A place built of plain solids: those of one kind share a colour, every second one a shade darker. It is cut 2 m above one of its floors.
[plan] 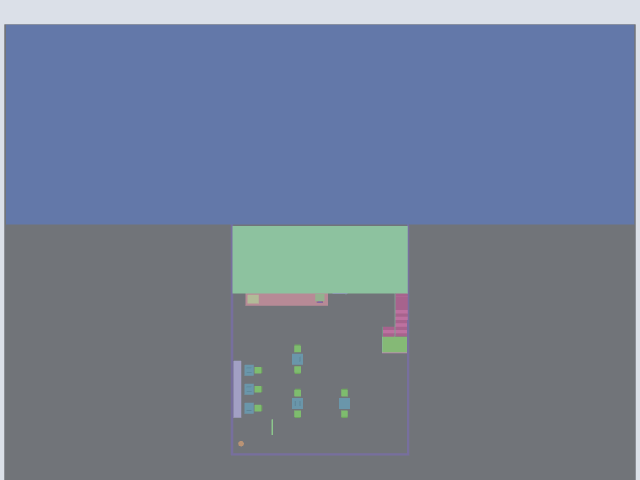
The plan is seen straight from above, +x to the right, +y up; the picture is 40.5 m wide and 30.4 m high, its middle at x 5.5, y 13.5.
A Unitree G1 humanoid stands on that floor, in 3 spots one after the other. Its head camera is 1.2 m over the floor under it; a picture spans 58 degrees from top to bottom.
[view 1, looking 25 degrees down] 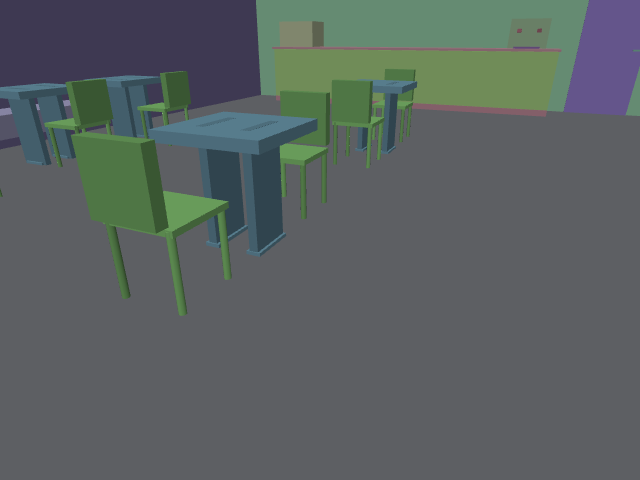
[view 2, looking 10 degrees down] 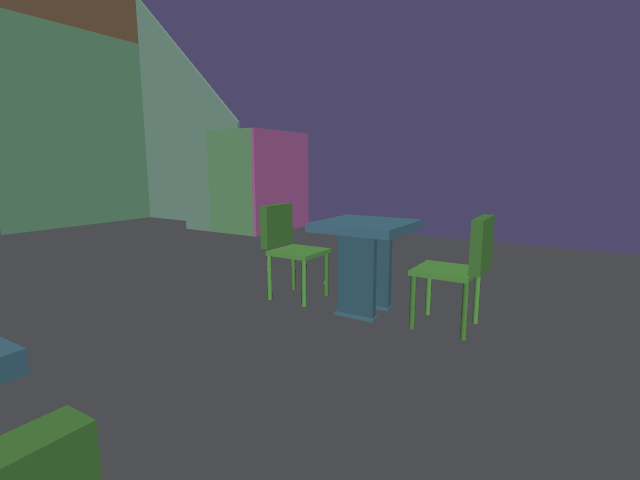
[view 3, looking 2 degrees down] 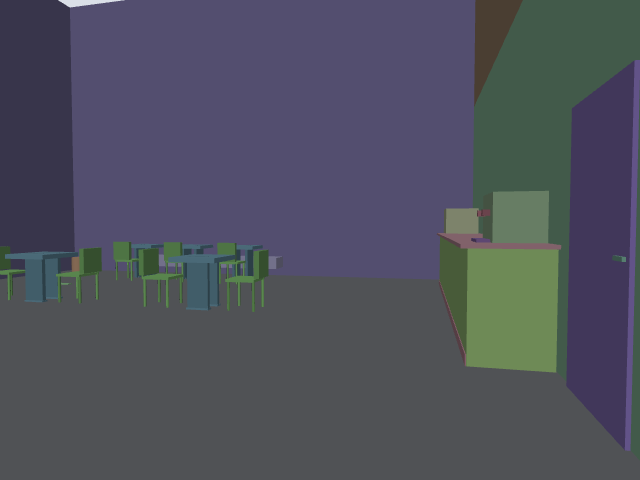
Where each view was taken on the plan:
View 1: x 5.56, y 1.00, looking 114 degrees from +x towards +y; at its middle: ground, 2.84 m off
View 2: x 3.96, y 1.65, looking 32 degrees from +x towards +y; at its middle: ground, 6.91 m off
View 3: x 9.81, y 9.01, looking -167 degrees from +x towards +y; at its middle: wall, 10.08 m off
